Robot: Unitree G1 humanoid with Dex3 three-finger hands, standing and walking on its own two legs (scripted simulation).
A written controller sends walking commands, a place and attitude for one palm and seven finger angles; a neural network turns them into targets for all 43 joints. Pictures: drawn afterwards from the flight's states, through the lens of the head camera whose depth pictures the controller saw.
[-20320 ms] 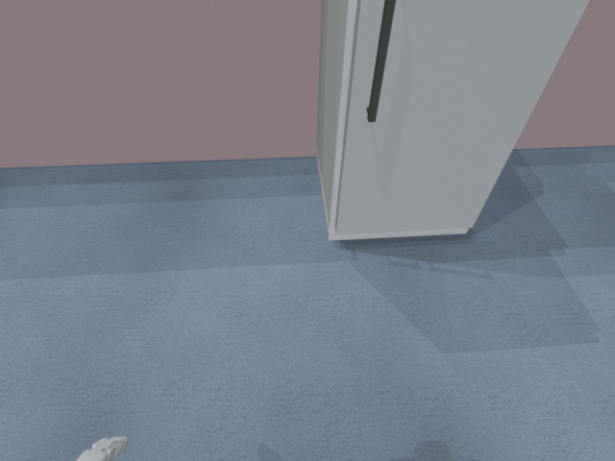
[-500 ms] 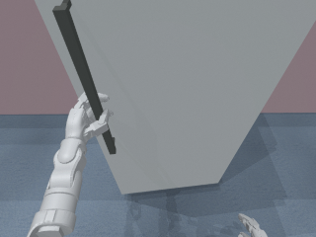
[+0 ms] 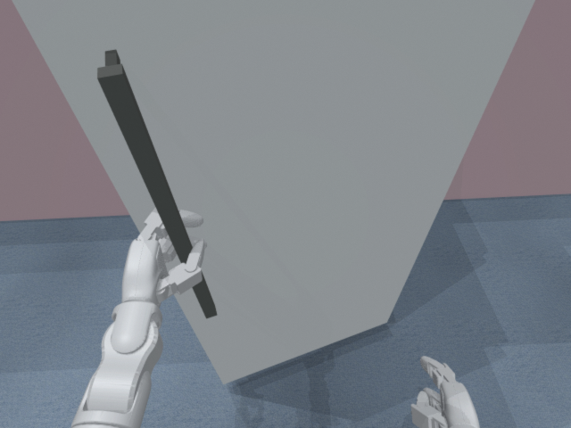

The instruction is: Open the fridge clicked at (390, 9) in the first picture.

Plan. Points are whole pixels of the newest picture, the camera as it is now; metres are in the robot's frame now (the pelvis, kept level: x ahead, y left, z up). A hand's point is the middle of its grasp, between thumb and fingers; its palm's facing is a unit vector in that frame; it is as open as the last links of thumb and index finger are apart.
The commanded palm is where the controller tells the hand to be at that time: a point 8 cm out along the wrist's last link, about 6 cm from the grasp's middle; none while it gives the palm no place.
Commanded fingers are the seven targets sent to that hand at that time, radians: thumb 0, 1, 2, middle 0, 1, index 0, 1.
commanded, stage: walk backward, drawing the door open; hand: left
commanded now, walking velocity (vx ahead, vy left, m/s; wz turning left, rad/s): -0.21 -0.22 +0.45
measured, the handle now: (176, 225) +0.36 +0.16 +0.11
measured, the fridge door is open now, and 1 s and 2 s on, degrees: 17 37 61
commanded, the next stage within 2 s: stop walking and hold the door back in 1.80 s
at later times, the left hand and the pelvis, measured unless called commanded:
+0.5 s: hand (233, 337) +0.21 +0.07 +0.09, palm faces +0.17 -0.97 -0.17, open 6.2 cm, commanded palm +0.17 +0.11 +0.09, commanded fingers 0.00 0.90 0.90 -0.45 -1.40 -0.45 -1.40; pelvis -0.06 -0.08 -0.02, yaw +6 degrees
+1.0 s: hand (277, 376) +0.17 +0.02 +0.09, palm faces +0.37 -0.92 -0.12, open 6.1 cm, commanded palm +0.12 +0.04 +0.09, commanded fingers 0.00 0.90 0.90 -0.45 -1.40 -0.45 -1.40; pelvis -0.04 -0.22 +0.00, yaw +27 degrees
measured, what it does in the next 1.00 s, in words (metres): steps to the right, turning left: left foot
